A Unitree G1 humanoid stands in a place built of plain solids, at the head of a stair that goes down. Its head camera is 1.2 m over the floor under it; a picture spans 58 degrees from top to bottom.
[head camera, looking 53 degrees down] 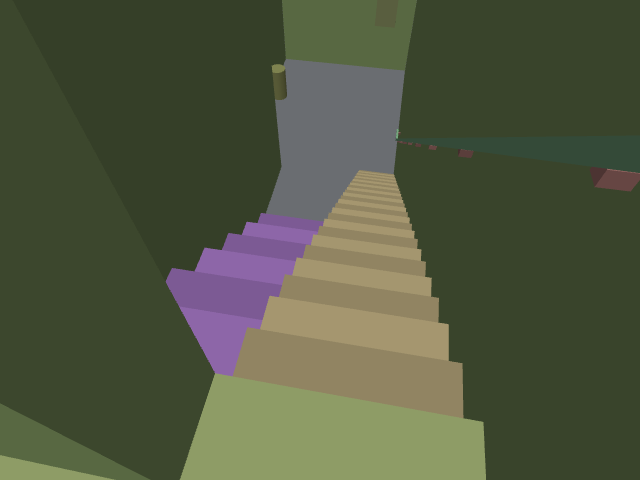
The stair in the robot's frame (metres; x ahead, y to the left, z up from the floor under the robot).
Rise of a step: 0.19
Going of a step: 0.23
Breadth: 0.74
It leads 10 degrees to the right of straight ahead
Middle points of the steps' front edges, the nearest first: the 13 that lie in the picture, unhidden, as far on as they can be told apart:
0.37 -0.07 0.00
0.60 -0.11 -0.19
0.84 -0.15 -0.38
1.06 -0.19 -0.57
1.30 -0.23 -0.77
1.53 -0.28 -0.96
1.76 -0.32 -1.15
1.99 -0.36 -1.35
2.22 -0.40 -1.54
2.45 -0.44 -1.73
2.69 -0.48 -1.93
2.92 -0.52 -2.12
3.15 -0.57 -2.31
